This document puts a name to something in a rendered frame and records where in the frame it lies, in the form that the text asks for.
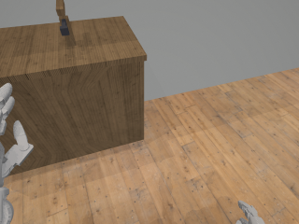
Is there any left robot hand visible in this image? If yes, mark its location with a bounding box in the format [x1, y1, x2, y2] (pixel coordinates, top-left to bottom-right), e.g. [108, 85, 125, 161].
[0, 83, 34, 188]

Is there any right robot hand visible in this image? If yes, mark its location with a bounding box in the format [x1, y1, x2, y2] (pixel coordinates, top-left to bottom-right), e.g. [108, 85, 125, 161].
[235, 200, 265, 224]

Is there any counter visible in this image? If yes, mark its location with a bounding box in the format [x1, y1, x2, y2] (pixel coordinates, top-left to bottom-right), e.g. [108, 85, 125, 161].
[0, 0, 147, 175]

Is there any left robot forearm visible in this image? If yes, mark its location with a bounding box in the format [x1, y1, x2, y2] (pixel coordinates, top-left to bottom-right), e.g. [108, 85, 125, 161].
[0, 187, 14, 224]

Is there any tap lever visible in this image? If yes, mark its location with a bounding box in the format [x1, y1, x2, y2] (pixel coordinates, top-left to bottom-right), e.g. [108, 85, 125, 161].
[60, 19, 70, 36]

